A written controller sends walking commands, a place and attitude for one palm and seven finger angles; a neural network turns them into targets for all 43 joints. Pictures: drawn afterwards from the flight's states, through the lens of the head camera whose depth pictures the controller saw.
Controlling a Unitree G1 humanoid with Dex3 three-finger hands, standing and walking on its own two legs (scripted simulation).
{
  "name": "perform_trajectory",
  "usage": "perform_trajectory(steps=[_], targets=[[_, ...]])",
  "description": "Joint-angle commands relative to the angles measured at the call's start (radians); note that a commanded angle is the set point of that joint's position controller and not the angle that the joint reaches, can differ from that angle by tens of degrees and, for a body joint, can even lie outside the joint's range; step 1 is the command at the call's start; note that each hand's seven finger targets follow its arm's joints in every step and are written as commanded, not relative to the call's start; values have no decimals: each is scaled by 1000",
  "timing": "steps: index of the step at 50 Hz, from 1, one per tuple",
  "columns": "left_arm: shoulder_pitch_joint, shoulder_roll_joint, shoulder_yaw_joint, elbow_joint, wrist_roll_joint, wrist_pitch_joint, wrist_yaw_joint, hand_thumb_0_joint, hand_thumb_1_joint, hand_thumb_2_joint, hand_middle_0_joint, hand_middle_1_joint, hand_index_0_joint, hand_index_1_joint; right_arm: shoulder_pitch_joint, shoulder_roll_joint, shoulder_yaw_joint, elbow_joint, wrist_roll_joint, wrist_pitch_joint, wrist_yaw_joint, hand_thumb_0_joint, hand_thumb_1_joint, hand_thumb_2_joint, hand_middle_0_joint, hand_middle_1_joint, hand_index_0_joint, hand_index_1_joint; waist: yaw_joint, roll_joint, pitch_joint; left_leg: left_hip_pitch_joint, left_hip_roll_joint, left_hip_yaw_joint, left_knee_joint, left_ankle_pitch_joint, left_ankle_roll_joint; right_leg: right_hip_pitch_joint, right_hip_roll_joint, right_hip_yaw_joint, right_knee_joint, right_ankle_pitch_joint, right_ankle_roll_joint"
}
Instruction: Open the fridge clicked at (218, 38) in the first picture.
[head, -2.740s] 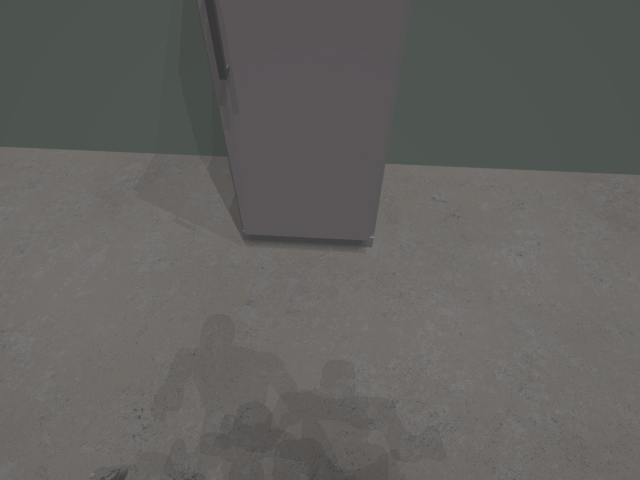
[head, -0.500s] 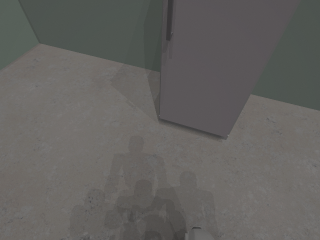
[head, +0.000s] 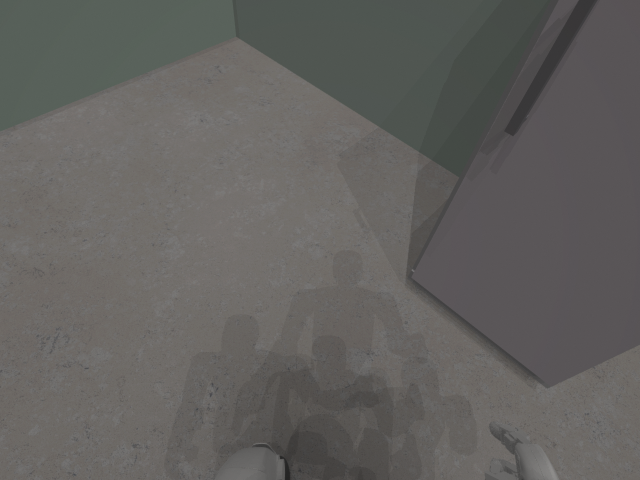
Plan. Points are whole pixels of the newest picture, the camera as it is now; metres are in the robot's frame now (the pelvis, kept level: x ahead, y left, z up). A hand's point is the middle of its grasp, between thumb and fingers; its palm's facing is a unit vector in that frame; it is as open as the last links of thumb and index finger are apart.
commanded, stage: turn to face it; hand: left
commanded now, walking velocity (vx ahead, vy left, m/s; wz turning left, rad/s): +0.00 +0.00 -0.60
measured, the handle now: (553, 63) +0.73 -0.30 +0.15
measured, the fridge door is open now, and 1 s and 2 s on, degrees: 0 0 0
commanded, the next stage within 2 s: take the last steps up to it in 1.10 s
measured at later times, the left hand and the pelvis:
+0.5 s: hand (215, 454) +0.16 +0.15 -0.15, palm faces -0.17 -0.96 -0.24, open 7.3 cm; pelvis +0.06 -0.02 +0.01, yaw -14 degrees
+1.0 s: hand (230, 386) +0.25 +0.15 -0.15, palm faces -0.42 -0.88 -0.23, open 7.3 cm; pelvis +0.07 +0.01 +0.02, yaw -29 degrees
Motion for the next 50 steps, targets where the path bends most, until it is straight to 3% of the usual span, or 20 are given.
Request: perform_trajectory(steps=[1, 4, 6, 12, 18, 21, 23, 24, 25, 26, 27, 31, 38, 42, 44, 45, 46, 47, 48, 50], targets=[[-2, 107, 15, -106, -19, -3, 20, 0, 900, 900, -200, -300, -200, -300, 288, -235, -38, 14, 28, -17, -41, 0, -900, -900, 200, 300, 200, 300, -129, 185, -409, 570, 441, -423, -218, 612, 228, -382, 56, 272, 589, -198, -5], [16, 57, 0, -12, -6, 11, 10, 0, 900, 900, -200, -300, -200, -300, 110, -89, 8, 8, 20, -38, -62, 0, -900, -900, 200, 300, 200, 300, -44, 145, -190, 316, 284, -223, -279, 490, 128, -323, 23, 310, 463, -6, 2], [78, 43, -5, 28, -9, 29, 10, 0, 900, 900, -200, -300, -200, -300, 73, -72, 16, 29, 24, -42, -65, 0, -900, -900, 200, 300, 200, 300, -9, 159, -188, 271, 258, -118, -313, 420, 106, -236, 43, 304, 364, 27, -4], [5, 30, 21, -6, 0, 63, -3, 0, 900, 900, -200, -300, -200, -300, 97, -67, -7, 59, 19, -12, -67, 0, -900, -900, 200, 300, 200, 300, -32, 113, -87, 248, 305, -96, -369, 126, 129, -286, 82, 265, 283, 35, -3], [-95, 14, 38, -76, 3, 55, -17, 0, 900, 900, -200, -300, -200, -300, 147, -65, -40, 72, 11, -8, -67, 0, -900, -900, 200, 300, 200, 300, -66, 165, -98, 319, 347, -58, -313, 167, 126, -265, 93, 228, 108, 16, -14], [-80, 12, 40, -90, 3, 44, -19, 0, 900, 900, -200, -300, -200, -300, 138, -84, -50, 73, 11, -4, -64, 0, -900, -900, 200, 300, 200, 300, -51, 175, -130, 335, 355, -17, -223, 211, 94, -185, 115, 211, -32, 72, -33], [-29, 41, 48, -82, 6, 31, -18, 0, 900, 900, -200, -300, -200, -300, 137, -80, -52, 68, 16, 0, -58, 0, -900, -900, 200, 300, 200, 300, -13, 97, -145, 257, 305, 57, -64, 144, 20, -40, 122, 205, -235, 268, -50], [7, 123, 61, -80, 14, 16, -10, 0, 900, 900, -200, -300, -200, -300, 151, -38, -45, 48, 21, 2, -53, 0, -900, -900, 200, 300, 200, 300, 5, -110, -162, 93, 213, 123, 152, -74, -53, 85, -37, 440, -357, 499, -116], [41, 204, 74, -76, 8, 9, -1, 0, 900, 900, -200, -300, -200, -300, 99, 20, -25, 1, 22, 8, -48, 0, -900, -900, 200, 300, 200, 300, 31, -258, -144, -119, 77, 65, 356, -487, -100, 115, -234, 686, -394, 804, -242], [66, 206, 75, -76, 0, 13, 9, 0, 900, 900, -200, -300, -200, -300, 51, -2, -21, -18, 23, 21, -61, 0, -900, -900, 200, 300, 200, 300, 52, -186, -177, -129, 74, -77, 455, -498, -92, 90, -223, 686, -393, 786, -294], [7, 202, 78, -82, 0, 15, 12, 0, 900, 900, -200, -300, -200, -300, 46, -8, -25, -17, 23, 23, -63, 0, -900, -900, 200, 300, 200, 300, 28, -209, -162, -178, 71, -111, 518, -455, -94, 87, -185, 685, -395, 702, -295], [-133, 152, 59, -128, -4, 16, 3, 0, 900, 900, -200, -300, -200, -300, 117, -29, -26, 27, 15, 28, -59, 0, -900, -900, 200, 300, 200, 300, -30, -70, -146, -102, 80, -123, 470, -268, -121, 1, -66, 531, -387, 558, -239], [-116, 183, 67, -118, 0, 23, -6, 0, 900, 900, -200, -300, -200, -300, 100, -40, -18, 3, 19, 23, -62, 0, -900, -900, 200, 300, 200, 300, -3, -91, -153, -65, 41, -117, 281, -287, -124, 40, -42, 604, -380, 524, -257], [-159, 204, 72, -135, 2, 33, -7, 0, 900, 900, -200, -300, -200, -300, 139, -38, -12, -3, 27, 13, -69, 0, -900, -900, 200, 300, 200, 300, -21, -118, -175, 56, 7, -109, 109, -300, -104, -3, -28, 655, -354, 543, -258], [-199, 196, 70, -141, -4, 39, -5, 0, 900, 900, -200, -300, -200, -300, 218, -34, -8, 19, 30, 4, -74, 0, -900, -900, 200, 300, 200, 300, -58, -112, -190, 187, -3, -96, -84, -191, -95, -56, 5, 645, -301, 527, -214], [-211, 178, 66, -147, -10, 43, -7, 0, 900, 900, -200, -300, -200, -300, 257, -45, -10, 33, 30, -3, -77, 0, -900, -900, 200, 300, 200, 300, -76, -91, -190, 304, 7, -93, -206, -108, -86, -134, 44, 619, -262, 471, -172], [-201, 130, 57, -162, -18, 47, -11, 0, 900, 900, -200, -300, -200, -300, 281, -106, -17, 31, 24, -12, -80, 0, -900, -900, 200, 300, 200, 300, -85, 69, -197, 409, 147, -244, -320, -110, -36, -265, 138, 541, -151, 306, -117], [-185, 80, 46, -178, -19, 49, -20, 0, 900, 900, -200, -300, -200, -300, 256, -193, -31, 9, 14, -8, -77, 0, -900, -900, 200, 300, 200, 300, -67, 332, -145, 395, 371, -475, -401, -30, 65, -406, 253, 377, 56, -49, -53], [-207, 106, 49, -179, -5, 52, -16, 0, 900, 900, -200, -300, -200, -300, 238, -194, -30, -1, 10, -6, -77, 0, -900, -900, 200, 300, 200, 300, -77, 329, -122, 299, 451, -526, -400, 1, 136, -401, 209, 377, 245, -150, -36], [-202, 114, 63, -144, 1, 51, -29, 0, 900, 900, -200, -300, -200, -300, 166, -125, -13, -11, 4, -11, -81, 0, -900, -900, 200, 300, 200, 300, -39, 158, -81, 226, 334, -372, -379, 67, 130, -369, 181, 374, 416, -46, -28]])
